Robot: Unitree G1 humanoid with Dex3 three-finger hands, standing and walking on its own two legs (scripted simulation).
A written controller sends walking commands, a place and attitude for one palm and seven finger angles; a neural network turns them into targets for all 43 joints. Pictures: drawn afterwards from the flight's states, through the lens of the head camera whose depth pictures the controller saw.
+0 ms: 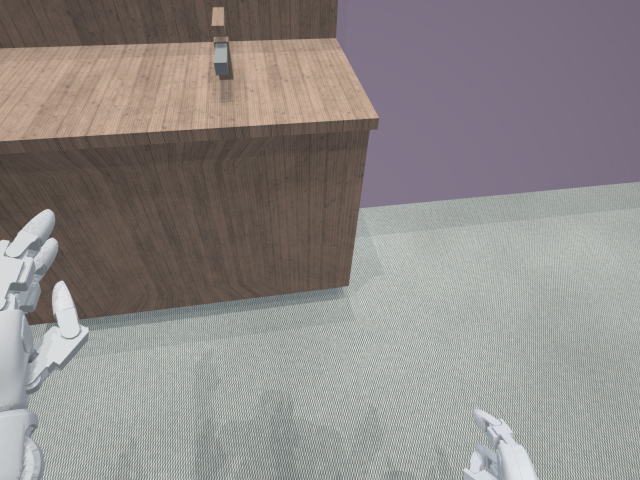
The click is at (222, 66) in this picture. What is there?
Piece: tap's lever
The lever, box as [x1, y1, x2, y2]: [214, 58, 227, 74]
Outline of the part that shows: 214,59 216,74 227,74 226,58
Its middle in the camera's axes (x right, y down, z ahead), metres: -0.23 -0.39 +0.88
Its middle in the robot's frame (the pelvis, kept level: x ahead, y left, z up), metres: +0.92 +0.29 +0.11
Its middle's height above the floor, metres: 0.88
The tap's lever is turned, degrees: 0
